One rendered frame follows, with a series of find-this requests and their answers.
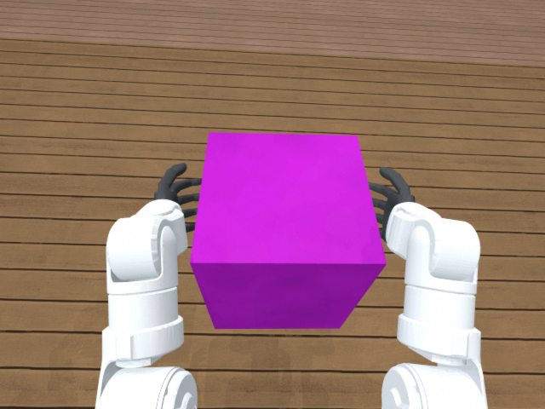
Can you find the carton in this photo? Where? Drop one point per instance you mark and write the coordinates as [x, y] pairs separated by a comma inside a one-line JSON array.
[[286, 235]]

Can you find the right robot forearm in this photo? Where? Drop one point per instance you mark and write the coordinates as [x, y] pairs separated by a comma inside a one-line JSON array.
[[441, 274]]

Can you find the left robot hand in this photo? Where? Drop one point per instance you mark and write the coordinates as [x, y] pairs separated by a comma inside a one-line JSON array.
[[168, 190]]

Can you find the robot right upper arm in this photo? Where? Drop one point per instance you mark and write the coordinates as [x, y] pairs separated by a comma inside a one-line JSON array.
[[413, 386]]

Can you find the left robot forearm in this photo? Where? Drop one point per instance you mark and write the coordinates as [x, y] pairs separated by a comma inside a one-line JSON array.
[[141, 278]]

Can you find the robot left upper arm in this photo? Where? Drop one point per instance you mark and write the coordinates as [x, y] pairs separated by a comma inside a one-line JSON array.
[[150, 388]]

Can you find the right robot hand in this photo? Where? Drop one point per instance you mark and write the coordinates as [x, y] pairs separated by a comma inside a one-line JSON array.
[[393, 197]]

